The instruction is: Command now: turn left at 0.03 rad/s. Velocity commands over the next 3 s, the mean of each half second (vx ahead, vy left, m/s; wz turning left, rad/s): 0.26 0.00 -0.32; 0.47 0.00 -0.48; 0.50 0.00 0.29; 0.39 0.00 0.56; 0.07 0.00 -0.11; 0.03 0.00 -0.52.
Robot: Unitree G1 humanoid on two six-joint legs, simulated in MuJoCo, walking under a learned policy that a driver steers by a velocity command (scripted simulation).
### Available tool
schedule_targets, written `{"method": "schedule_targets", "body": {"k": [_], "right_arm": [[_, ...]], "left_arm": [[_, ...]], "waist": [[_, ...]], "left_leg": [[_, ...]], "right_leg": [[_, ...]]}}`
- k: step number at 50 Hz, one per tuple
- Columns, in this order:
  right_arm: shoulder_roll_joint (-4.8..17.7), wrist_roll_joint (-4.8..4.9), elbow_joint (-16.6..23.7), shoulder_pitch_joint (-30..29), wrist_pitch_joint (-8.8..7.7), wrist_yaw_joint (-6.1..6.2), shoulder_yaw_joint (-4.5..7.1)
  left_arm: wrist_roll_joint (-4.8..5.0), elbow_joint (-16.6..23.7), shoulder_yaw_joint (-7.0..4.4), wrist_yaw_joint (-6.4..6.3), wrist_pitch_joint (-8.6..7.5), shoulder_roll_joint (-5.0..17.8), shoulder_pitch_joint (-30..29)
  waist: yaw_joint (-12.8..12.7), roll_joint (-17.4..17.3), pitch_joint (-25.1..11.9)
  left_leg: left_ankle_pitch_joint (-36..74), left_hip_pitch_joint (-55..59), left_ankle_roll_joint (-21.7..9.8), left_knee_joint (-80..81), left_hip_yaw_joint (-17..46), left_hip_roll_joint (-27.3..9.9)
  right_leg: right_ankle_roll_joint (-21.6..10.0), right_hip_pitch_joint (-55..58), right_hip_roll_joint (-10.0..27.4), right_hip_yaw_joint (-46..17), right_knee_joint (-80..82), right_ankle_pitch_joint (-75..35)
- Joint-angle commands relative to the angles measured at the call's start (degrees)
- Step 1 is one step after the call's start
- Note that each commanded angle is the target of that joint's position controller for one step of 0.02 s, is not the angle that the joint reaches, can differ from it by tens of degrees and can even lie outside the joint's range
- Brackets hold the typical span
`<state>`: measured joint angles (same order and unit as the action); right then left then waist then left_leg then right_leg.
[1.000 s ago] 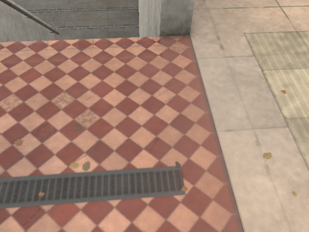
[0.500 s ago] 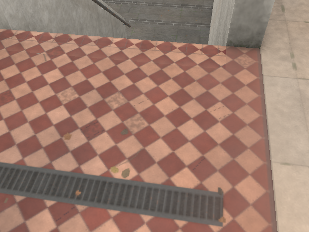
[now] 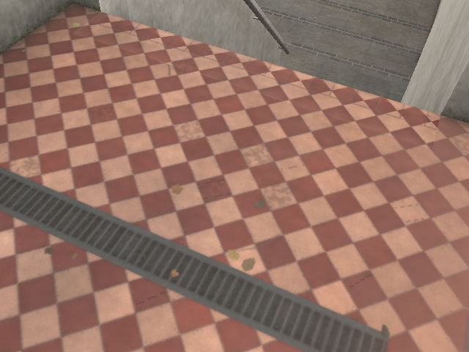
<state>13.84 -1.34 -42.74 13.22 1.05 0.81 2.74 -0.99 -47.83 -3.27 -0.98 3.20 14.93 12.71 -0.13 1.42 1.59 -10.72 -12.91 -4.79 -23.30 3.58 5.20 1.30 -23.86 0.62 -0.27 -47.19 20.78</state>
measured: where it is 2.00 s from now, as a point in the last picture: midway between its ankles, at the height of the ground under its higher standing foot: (320, 245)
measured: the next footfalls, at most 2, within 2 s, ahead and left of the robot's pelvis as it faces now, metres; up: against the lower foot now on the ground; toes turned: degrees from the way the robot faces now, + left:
right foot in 0.12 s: +0.03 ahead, -0.11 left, +0.00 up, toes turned -1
left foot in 0.46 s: +0.20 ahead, +0.09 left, +0.00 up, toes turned -15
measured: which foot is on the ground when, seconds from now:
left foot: down 0.00-0.12, up 0.14-0.44, down 0.46-0.98, up 1.00-1.00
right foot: up 0.00-0.10, down 0.12-0.46, up 0.48-0.94, down 0.96-1.00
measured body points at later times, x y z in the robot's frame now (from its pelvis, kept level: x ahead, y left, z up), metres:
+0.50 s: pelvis +0.10 +0.01 -0.01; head +0.12 +0.02 +0.44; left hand +0.16 +0.29 -0.15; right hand +0.22 -0.28 -0.09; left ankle +0.17 +0.10 -0.75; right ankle -0.01 -0.11 -0.73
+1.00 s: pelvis +0.32 -0.09 -0.03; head +0.37 -0.12 +0.42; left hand +0.63 -0.01 -0.12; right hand +0.15 -0.28 -0.17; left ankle +0.19 +0.10 -0.69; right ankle +0.38 -0.19 -0.75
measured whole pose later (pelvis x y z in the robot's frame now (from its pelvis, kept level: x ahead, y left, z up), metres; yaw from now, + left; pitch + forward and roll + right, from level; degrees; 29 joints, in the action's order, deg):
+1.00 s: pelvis +0.32 -0.09 -0.03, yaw -29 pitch +2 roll +0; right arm 12.6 -0.3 -52.5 26.8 -3.2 0.4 1.2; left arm -3.4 -40.1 -1.5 2.9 -2.2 13.5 0.1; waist 3.9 0.2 4.0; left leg -27.3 -2.7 -1.0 -46.6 -9.6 -4.2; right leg -7.9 -28.1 -3.2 5.7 -35.1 8.5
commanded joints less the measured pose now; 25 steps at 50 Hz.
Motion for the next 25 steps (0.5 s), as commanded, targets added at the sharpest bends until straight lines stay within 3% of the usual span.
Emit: {"method": "schedule_targets", "body": {"k": [1, 2, 3, 4, 5, 6, 7, 8, 9, 10, 13, 16, 18, 20, 22, 23, 24, 25], "right_arm": [[5.2, -0.74, 1.3, 1.8, -0.79, 0.51, 0.33], [6.2, -0.66, 0.9, 1.4, -0.73, 0.69, 0.43], [7.5, -0.23, 0.5, 1.2, -0.59, 0.82, 0.7], [8.5, 0.25, 0.3, 1.3, -0.36, 0.94, 1.01], [8.1, 0.15, 0.3, 1.5, -0.33, 1.02, 0.95], [6.3, -0.18, 1.7, -0.8, -0.47, 0.88, 0.47], [4.8, 0.13, 4.2, -4.8, -0.81, 0.45, 0.06], [6.4, -0.82, 5.3, -7.7, -1.44, 0.13, 0.35], [7.4, -0.73, 5.6, -8.8, -2.18, -0.3, 0.89], [7.1, -0.38, 5.1, -7.5, -2.78, -0.8, 0.96], [5.6, -0.77, 3.8, -6.3, -3.83, -2.33, 0.84], [4.0, -0.47, 5.0, -9.6, -3.74, -2.58, 0.3], [4.1, -0.11, 6.1, -11.8, -3.67, -2.46, 0.14], [4.8, 0.4, 6.4, -10.6, -3.83, -2.11, 0.24], [5.5, 0.58, 4.2, -3.2, -4.48, -1.14, 0.68], [7.7, 0.15, 2.7, 2.2, -5.13, -0.33, 1.36], [12.9, -1.08, 2.2, 9.9, -5.78, 0.57, 2.5], [19.7, -1.5, 1.4, 12.5, -5.17, 0.8, 4.0]], "left_arm": [[0.51, 2.4, 0.4, -0.07, -0.49, 1.9, -0.1], [0.71, 2.2, 0.36, -0.13, -0.62, 2.3, 0.2], [0.56, 1.8, 0.48, -0.06, -0.99, 2.4, 1.7], [0.05, 1.6, 0.53, 0.05, -1.62, 2.6, 2.5], [-0.61, 1.5, 0.42, 0.16, -2.31, 3.5, 2.9], [-1.27, 1.2, 0.27, 0.22, -2.97, 4.9, 5.6], [-0.13, 0.6, -1.21, 0.39, -3.16, 10.1, 7.8], [-0.08, -0.9, -2.25, 1.08, -3.24, 12.0, 11.7], [-0.45, -1.2, -1.77, 1.26, -3.64, 9.5, 11.9], [-0.27, -1.0, -1.72, 1.27, -3.94, 8.6, 10.1], [0.28, 0.1, -1.95, 0.97, -5.0, 7.3, 6.8], [0.4, -0.6, -2.67, 1.02, -5.39, 7.6, 9.2], [0.11, -0.5, -3.27, 1.17, -5.38, 8.5, 10.3], [-0.15, 0.4, -3.77, 1.43, -5.37, 9.5, 9.1], [0.08, 1.7, -4.0, 1.49, -5.43, 9.7, 5.8], [0.15, 2.1, -3.64, 1.47, -5.8, 8.1, 5.6], [0.56, 3.5, -2.38, 1.6, -6.38, 3.8, 5.2], [1.24, 6.6, -1.74, 1.75, -6.39, 1.9, 4.5]], "waist": [[1.8, -8.3, -3.5], [1.5, -8.1, -2.9], [0.5, -7.3, -3.7], [-0.2, -6.3, -3.2], [-0.2, -4.7, -2.1], [-1.3, 0.0, -0.2], [-2.2, 8.4, 3.0], [-4.9, 12.5, 7.2], [-4.3, 9.0, 8.4], [-2.6, 6.9, 7.4], [-1.1, 5.1, 2.8], [-2.7, 5.3, 1.5], [-3.7, 6.2, 1.5], [-2.8, 6.6, 1.0], [1.7, 4.3, -0.2], [4.0, 1.2, -2.3], [7.5, -8.7, -7.4], [6.9, -21.5, -8.5]], "left_leg": [[14.1, 2.8, -7.6, 5.5, 10.1, -15.6], [13.6, 2.0, -7.4, 4.7, 10.3, -15.8], [5.8, 1.2, -6.7, 4.5, 10.3, -15.4], [-6.0, -1.0, -5.7, 4.4, 10.7, -14.6], [-17.8, -4.8, -4.6, 3.9, 11.1, -13.4], [-23.9, -10.5, -3.3, -1.9, 8.8, -10.7], [-21.6, -20.1, -0.4, -11.2, -0.7, -2.1], [-19.0, -24.5, 0.7, -18.7, -5.1, -0.5], [-16.4, -25.7, 1.2, -24.0, -1.8, -3.0], [-13.9, -24.9, 2.0, -25.7, -1.0, -3.8], [-7.5, -21.2, 4.2, -25.7, -2.7, -4.2], [-5.5, -19.3, 6.0, -20.0, -3.8, -3.9], [-6.4, -16.9, 6.4, -15.4, -3.9, -3.7], [-6.8, -10.1, 6.1, -10.1, -3.8, -3.2], [-1.9, 4.9, 5.6, -2.5, -4.1, -2.2], [-3.0, 14.5, 5.0, -1.2, -2.2, -4.5], [-17.8, 23.4, 2.9, 5.1, 11.7, -17.7], [-38.3, 24.2, -2.2, 15.9, 37.1, -29.6]], "right_leg": [[-1.2, 6.5, -0.5, 0.7, 9.1, 1.7], [-1.7, 8.6, -1.2, 1.1, 12.0, 0.9], [-2.4, 11.8, -2.1, 2.0, 16.6, -1.2], [-3.4, 15.1, -3.1, 2.8, 21.5, -2.8], [-4.9, 17.7, -2.1, 0.1, 22.7, -0.1], [-7.5, 19.6, 3.8, -8.9, 26.7, 8.4], [-13.3, 19.2, 11.4, -25.2, 34.3, 21.6], [-17.6, 17.6, 18.2, -36.5, 40.5, 24.2], [-18.5, 17.1, 18.3, -37.1, 41.6, 22.3], [-17.5, 16.9, 16.1, -33.5, 41.1, 18.7], [-14.9, 18.2, 9.2, -23.6, 39.4, 3.9], [-14.7, 18.1, 7.1, -21.0, 37.2, -0.3], [-14.8, 16.6, 7.2, -21.9, 35.7, 0.1], [-13.9, 12.4, 7.0, -23.0, 33.6, 0.4], [-11.2, 4.0, 4.5, -22.6, 28.5, -0.1], [-9.4, -1.8, 1.6, -20.7, 22.4, 1.3], [-7.1, -7.1, -3.7, -13.4, 6.2, 6.4], [-6.1, -18.3, -9.6, -5.7, -6.8, 13.9]]}}
Over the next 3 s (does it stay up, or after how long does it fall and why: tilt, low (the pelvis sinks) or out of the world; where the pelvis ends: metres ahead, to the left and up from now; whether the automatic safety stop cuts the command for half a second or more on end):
stays up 0.86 -0.32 0.00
